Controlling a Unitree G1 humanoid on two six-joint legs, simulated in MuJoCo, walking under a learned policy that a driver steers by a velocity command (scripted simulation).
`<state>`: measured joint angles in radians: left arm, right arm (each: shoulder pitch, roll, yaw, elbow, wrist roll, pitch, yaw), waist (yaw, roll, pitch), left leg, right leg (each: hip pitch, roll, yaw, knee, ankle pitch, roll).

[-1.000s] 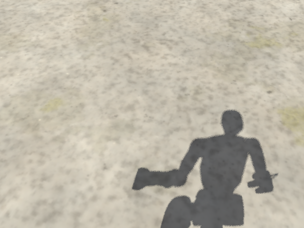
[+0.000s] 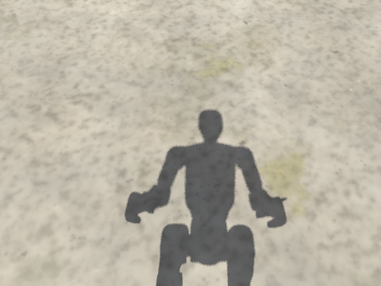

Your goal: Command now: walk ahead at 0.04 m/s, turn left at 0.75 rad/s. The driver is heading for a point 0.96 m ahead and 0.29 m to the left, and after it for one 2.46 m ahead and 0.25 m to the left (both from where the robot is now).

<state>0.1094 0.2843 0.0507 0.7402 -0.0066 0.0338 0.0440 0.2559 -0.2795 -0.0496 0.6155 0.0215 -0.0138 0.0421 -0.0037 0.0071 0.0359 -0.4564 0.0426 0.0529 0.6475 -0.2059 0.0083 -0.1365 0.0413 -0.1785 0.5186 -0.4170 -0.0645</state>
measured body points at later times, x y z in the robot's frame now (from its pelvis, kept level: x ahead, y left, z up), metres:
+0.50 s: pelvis +0.08 -0.04 +0.01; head +0.12 -0.03 +0.46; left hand +0.07 +0.29 -0.08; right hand +0.39 -0.21 -0.06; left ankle +0.03 +0.08 -0.68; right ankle +0.17 -0.12 -0.73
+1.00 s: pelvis +0.14 +0.10 +0.01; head +0.13 +0.12 +0.46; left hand -0.03 +0.32 -0.13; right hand +0.42 +0.01 -0.07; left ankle +0.04 +0.15 -0.73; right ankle +0.19 -0.08 -0.65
